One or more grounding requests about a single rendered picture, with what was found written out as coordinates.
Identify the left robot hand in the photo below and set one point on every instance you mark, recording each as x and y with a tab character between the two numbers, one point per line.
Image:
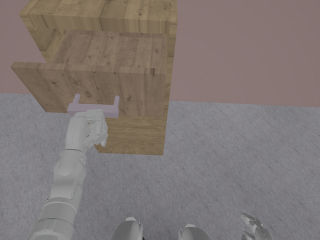
90	123

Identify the drawer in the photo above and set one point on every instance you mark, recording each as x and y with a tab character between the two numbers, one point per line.
100	65

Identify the left robot forearm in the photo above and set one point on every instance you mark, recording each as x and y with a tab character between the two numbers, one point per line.
61	206

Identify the robot left shin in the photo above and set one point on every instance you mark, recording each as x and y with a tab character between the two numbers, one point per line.
130	219

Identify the cabinet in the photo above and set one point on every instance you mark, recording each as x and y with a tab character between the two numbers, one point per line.
48	22

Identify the handle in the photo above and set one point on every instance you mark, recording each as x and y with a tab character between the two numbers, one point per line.
109	111

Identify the robot right shin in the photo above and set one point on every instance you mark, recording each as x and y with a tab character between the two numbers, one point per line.
190	225

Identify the robot shin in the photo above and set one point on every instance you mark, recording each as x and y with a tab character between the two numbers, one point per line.
130	219
190	225

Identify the right robot hand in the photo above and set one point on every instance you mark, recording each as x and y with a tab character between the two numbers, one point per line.
256	227

